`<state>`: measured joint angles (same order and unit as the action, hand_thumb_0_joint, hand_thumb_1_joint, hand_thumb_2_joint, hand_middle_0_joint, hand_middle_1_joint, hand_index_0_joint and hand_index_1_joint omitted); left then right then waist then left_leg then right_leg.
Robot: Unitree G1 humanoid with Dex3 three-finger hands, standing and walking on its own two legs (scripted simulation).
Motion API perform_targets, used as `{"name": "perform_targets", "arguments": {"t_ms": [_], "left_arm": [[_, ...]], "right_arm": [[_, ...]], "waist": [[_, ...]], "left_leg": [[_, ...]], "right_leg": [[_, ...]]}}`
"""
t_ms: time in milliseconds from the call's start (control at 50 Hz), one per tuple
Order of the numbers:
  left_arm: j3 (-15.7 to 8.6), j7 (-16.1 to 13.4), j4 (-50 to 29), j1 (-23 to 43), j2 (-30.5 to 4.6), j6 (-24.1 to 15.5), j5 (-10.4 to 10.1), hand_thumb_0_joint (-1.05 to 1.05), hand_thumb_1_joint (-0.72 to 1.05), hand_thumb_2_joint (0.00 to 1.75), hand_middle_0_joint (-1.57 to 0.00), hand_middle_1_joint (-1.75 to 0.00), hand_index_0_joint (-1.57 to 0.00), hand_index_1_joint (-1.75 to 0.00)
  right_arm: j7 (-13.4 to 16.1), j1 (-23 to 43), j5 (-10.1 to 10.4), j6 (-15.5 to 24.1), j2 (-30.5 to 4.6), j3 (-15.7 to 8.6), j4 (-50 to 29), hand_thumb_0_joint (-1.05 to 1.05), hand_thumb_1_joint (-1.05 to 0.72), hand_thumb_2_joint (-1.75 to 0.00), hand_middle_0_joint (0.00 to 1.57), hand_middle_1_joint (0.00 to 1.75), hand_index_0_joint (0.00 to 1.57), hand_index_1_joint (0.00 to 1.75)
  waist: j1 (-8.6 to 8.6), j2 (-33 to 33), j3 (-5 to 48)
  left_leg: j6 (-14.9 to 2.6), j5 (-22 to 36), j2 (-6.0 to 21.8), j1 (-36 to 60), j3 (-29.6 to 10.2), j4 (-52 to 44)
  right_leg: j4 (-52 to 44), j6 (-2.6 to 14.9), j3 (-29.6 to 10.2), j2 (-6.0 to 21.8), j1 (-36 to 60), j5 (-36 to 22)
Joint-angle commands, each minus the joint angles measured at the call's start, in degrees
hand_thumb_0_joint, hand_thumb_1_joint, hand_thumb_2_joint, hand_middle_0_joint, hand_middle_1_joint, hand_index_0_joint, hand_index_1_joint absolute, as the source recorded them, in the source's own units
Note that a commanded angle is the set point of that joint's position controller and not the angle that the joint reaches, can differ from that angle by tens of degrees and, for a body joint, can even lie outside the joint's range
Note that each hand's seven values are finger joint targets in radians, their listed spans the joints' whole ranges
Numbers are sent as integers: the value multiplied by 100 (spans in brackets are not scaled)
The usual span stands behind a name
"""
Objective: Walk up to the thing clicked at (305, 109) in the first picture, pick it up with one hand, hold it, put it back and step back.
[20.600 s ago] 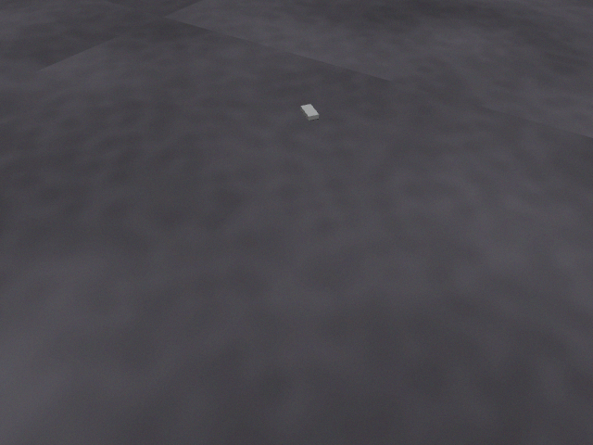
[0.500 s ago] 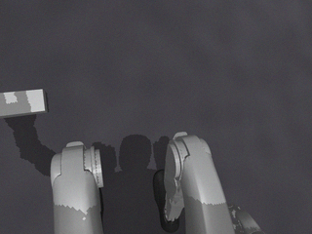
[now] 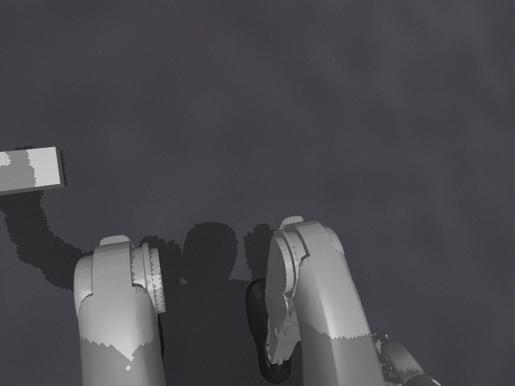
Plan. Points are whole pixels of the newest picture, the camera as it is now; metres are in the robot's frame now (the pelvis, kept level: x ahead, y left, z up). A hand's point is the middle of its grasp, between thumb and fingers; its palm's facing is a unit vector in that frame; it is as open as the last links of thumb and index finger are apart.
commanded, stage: rise first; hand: left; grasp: from above
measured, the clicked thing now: (19, 171) +0.45 +0.36 -0.30
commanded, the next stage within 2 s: approach in 1.08 s
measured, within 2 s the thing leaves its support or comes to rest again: neither
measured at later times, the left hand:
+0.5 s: hand out of the picture +0.40 +0.38 -0.20, palm faces -0.43 -0.14 -0.89, open 14.0 cm
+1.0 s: hand out of the picture +0.40 +0.39 -0.19, palm faces -0.45 -0.14 -0.88, open 14.0 cm
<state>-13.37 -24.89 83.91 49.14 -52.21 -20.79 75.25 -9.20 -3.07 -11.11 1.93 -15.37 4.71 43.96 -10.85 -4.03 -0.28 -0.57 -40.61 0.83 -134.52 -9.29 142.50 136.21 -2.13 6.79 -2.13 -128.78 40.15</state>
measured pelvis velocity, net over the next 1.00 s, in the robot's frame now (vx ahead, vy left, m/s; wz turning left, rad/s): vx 0.00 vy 0.00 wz -0.01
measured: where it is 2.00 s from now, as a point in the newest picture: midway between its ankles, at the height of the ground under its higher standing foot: (212, 362)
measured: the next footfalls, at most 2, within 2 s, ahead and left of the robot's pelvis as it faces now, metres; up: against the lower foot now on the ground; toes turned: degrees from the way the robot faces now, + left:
none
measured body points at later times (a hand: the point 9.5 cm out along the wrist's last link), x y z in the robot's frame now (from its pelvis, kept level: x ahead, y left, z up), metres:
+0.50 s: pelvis +0.00 +0.00 -0.01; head +0.25 +0.11 +0.35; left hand +0.42 +0.39 -0.15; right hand +0.08 -0.27 -0.10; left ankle +0.07 +0.12 -0.28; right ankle +0.10 -0.12 -0.28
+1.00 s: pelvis +0.00 +0.00 +0.00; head +0.24 +0.11 +0.36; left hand +0.42 +0.39 -0.13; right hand +0.09 -0.27 -0.10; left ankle +0.07 +0.12 -0.28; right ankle +0.10 -0.12 -0.28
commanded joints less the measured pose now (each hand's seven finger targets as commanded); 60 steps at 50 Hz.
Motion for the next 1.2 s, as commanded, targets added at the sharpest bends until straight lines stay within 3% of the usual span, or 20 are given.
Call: {"name": "perform_targets", "arguments": {"t_ms": [0, 60, 120, 200, 220, 400, 420, 480, 540, 600, 660, 740, 800, 820, 860, 980, 1040, 1140, 1160, 1180], "left_arm": [[-181, -166, -682, 1351, -1815, -35, -88, 0, -53, 100, -9, -100, -9, -100], [-225, -168, -722, 1369, -1838, -63, -114, 0, -54, 101, -8, -102, -7, -102], [-158, -173, -568, 1430, -1812, -87, -112, 0, -55, 102, -8, -101, -7, -102], [-208, -231, -491, 1337, -1910, -128, -31, 0, -55, 102, -8, -100, -7, -101], [-197, -239, -481, 1457, -1902, -136, -58, 0, -54, 101, -9, -99, -8, -100], [-327, -356, -627, 1398, -2080, -84, -47, 0, -53, 100, -10, -98, -9, -99], [-317, -349, -704, 1343, -2092, -64, -18, 0, -52, 100, -10, -99, -9, -100], [-191, -303, -555, 1411, -1899, 14, -44, 0, -54, 101, -9, -99, -8, -100], [-250, -299, -666, 1316, -1940, 47, -115, 0, -55, 101, -9, -100, -8, -101], [-77, -235, -671, 1432, -1754, 83, -94, 0, -54, 101, -9, -100, -8, -101], [-212, -225, -897, 1418, -1966, 70, -119, 0, -52, 99, -11, -98, -10, -99], [-56, -127, -649, 1486, -1765, 71, -154, 0, -55, 102, -10, -99, -8, -100], [-81, -94, -671, 1455, -1846, 34, -170, 0, -51, 99, -12, -98, -11, -99], [-168, -93, -753, 1536, -1935, 9, -157, 0, -51, 99, -12, -98, -11, -99], [-53, -58, -552, 1453, -1812, 10, -132, 0, -52, 99, -12, -98, -11, -99], [-157, -78, -662, 1520, -1960, -42, -127, 0, -51, 99, -11, -100, -10, -100], [-65, -84, -622, 1520, -1903, -65, -75, 0, -52, 100, -10, -100, -10, -100], [-95, -178, -632, 1567, -1929, -36, -61, 0, -52, 100, -11, -99, -10, -100], [-78, -198, -670, 1660, -1948, -38, -68, 0, -60, 107, -10, -97, -7, -101], [-93, -206, -603, 1552, -1917, -9, -38, 0, -55, 101, -8, -103, -7, -103]], "right_arm": [[76, -1139, 28, 0, -1554, -410, -37, 0, -90, -90, 20, 30, 20, 30], [74, -1130, 8, -6, -1592, -393, -48, 0, -90, -90, 20, 30, 20, 30], [69, -1101, -5, 4, -1594, -351, -53, 0, -90, -90, 20, 30, 20, 30], [79, -1106, -35, 13, -1595, -302, -46, 0, -90, -90, 20, 30, 20, 30], [69, -1117, -39, 21, -1617, -309, -61, 0, -90, -90, 20, 30, 20, 30], [49, -1134, -87, 64, -1674, -266, -74, 0, -90, -90, 20, 30, 20, 30], [40, -1125, -102, 57, -1655, -252, -70, 0, -90, -90, 20, 30, 20, 30], [15, -1177, -86, 74, -1645, -274, -54, 0, -90, -90, 20, 30, 20, 30], [20, -1132, -58, 79, -1675, -304, -98, 0, -90, -90, 20, 30, 20, 30], [10, -1160, -38, 95, -1615, -297, -65, 0, -90, -90, 20, 30, 20, 30], [20, -1185, -8, 95, -1619, -308, -83, 0, -90, -90, 20, 30, 20, 30], [-5, -1216, 9, 108, -1637, -319, -55, 0, -90, -90, 20, 30, 20, 30], [11, -1187, 34, 92, -1627, -315, -78, 0, -90, -90, 20, 30, 20, 30], [7, -1241, -23, 92, -1647, -283, -93, 0, -90, -90, 20, 30, 20, 30], [0, -1200, -2, 91, -1612, -278, -89, 0, -90, -90, 20, 30, 20, 30], [25, -1140, 19, 74, -1665, -257, -147, 0, -90, -90, 20, 30, 20, 30], [32, -1104, 33, 68, -1626, -242, -136, 0, -90, -90, 20, 30, 20, 30], [40, -1142, 47, 96, -1641, -246, -98, 0, -90, -90, 20, 30, 20, 30], [53, -1133, 43, 93, -1634, -234, -101, 0, -90, -90, 20, 30, 20, 30], [47, -1206, 16, 98, -1631, -219, -90, 0, -89, -89, 20, 30, 20, 30]], "waist": [[86, 2151, 3713], [81, 2248, 3895], [-8, 2133, 3628], [26, 2217, 3705], [-56, 2135, 3672], [-9, 2410, 3910], [36, 2492, 3993], [-92, 2354, 3744], [27, 2469, 3816], [-69, 2290, 3639], [46, 2448, 3852], [-132, 2301, 3666], [-35, 2232, 3772], [-95, 2215, 3813], [-96, 2146, 3651], [-34, 2284, 3723], [-35, 2228, 3640], [-55, 2315, 3697], [-55, 2325, 3703], [-84, 2276, 3709]], "left_leg": [[-85, 1192, -60, 3132, 453, -1517], [-67, 1296, -57, 3280, 410, -1524], [-78, 1121, -57, 3095, 384, -1503], [-74, 1229, -57, 3136, 410, -1455], [-84, 1211, -53, 3043, 409, -1417], [-63, 1431, -38, 3288, 388, -1405], [-60, 1466, -49, 3323, 395, -1432], [-62, 1348, -39, 3178, 391, -1443], [-27, 1227, -34, 3292, 333, -1576], [-62, 1171, -42, 3115, 376, -1502], [-56, 1345, -46, 3210, 422, -1496], [-48, 1387, -28, 3244, 308, -1518], [-75, 1409, -39, 3135, 392, -1415], [-84, 1477, -53, 3164, 405, -1404], [-82, 1344, -41, 3074, 406, -1410], [-49, 1134, -50, 3136, 344, -1543], [-64, 1013, -47, 2992, 388, -1503], [-56, 1218, -39, 3162, 385, -1481], [-66, 1191, -48, 3056, 413, -1452], [-72, 1280, -57, 3071, 425, -1430]], "right_leg": [[-1213, 404, 376, -203, 1476, -1184], [-1148, 382, 435, -207, 1489, -1241], [-1166, 397, 436, -199, 1390, -1140], [-1144, 392, 448, -224, 1470, -1224], [-1141, 379, 462, -219, 1472, -1232], [-1061, 378, 495, -216, 1521, -1396], [-1057, 381, 481, -220, 1571, -1422], [-1093, 388, 492, -217, 1474, -1373], [-1067, 411, 511, -202, 1380, -1249], [-1126, 404, 476, -216, 1371, -1245], [-1149, 391, 423, -199, 1570, -1393], [-1101, 386, 474, -186, 1390, -1395], [-1166, 378, 425, -198, 1559, -1450], [-1177, 357, 435, -196, 1670, -1505], [-1200, 376, 432, -217, 1590, -1396], [-1132, 397, 503, -205, 1485, -1190], [-1193, 402, 474, -227, 1476, -1114], [-1123, 405, 471, -219, 1431, -1264], [-1154, 400, 458, -220, 1452, -1267], [-1156, 383, 458, -215, 1543, -1351]]}}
